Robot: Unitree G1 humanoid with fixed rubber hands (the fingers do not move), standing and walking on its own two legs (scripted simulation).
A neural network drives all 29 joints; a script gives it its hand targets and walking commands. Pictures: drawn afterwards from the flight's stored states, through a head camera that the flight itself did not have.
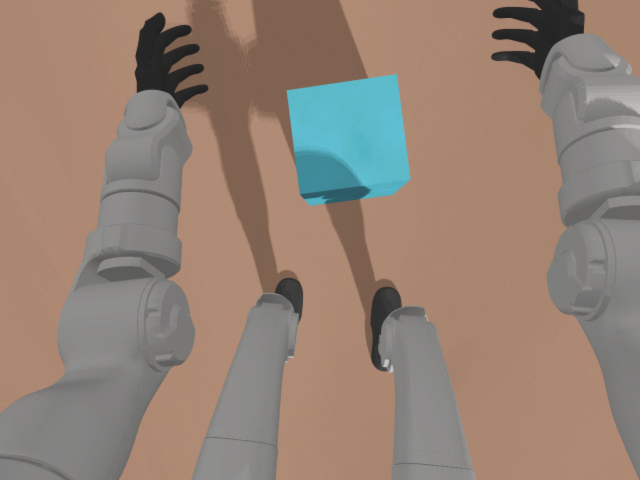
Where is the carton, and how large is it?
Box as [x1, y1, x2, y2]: [287, 74, 409, 205]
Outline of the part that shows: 396,74 287,90 299,192 310,205 392,194 409,179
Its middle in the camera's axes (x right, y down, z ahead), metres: +0.06 -0.19 +0.86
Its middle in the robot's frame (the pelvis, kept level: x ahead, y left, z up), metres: +0.54 +0.02 -0.53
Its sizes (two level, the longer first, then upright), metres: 0.210 0.200 0.250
